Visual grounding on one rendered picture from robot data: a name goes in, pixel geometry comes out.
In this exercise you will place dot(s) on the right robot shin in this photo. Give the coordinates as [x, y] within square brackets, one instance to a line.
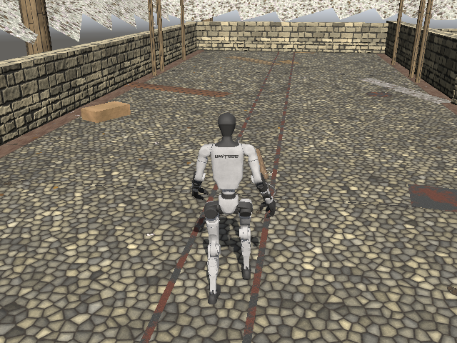
[246, 249]

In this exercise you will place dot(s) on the robot right hand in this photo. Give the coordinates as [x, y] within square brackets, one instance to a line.
[271, 207]

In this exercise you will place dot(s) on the robot left upper arm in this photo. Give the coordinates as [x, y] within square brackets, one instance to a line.
[204, 152]

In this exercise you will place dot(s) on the left robot forearm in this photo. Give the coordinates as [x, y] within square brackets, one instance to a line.
[195, 184]

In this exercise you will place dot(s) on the robot right upper arm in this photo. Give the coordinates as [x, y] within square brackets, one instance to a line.
[253, 162]

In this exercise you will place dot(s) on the robot left hand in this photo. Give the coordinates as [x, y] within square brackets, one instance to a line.
[195, 194]

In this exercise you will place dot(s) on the robot right thigh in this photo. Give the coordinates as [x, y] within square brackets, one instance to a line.
[245, 208]

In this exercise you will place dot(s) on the right robot forearm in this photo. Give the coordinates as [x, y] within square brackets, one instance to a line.
[265, 193]

